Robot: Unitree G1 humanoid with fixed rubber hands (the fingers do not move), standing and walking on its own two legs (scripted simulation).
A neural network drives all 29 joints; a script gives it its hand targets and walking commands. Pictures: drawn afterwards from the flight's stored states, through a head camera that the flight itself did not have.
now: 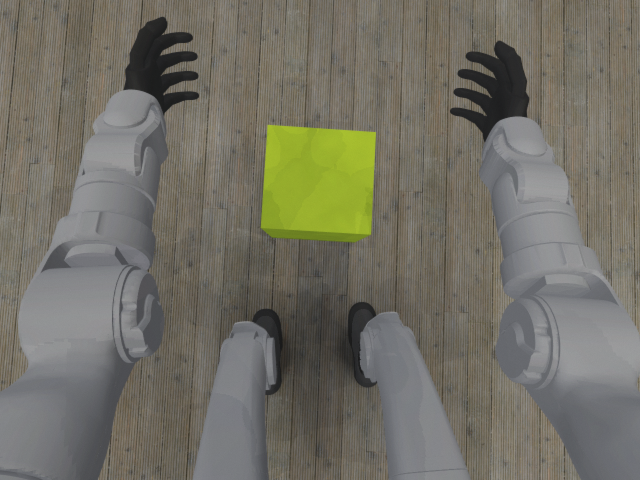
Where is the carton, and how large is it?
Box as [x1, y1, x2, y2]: [261, 125, 375, 242]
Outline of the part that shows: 268,125 261,228 272,237 352,242 370,234 375,132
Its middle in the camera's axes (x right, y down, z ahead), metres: +0.00 -0.11 +0.86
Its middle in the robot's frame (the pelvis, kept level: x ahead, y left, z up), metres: +0.50 -0.02 -0.52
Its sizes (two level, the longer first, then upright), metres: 0.210 0.200 0.250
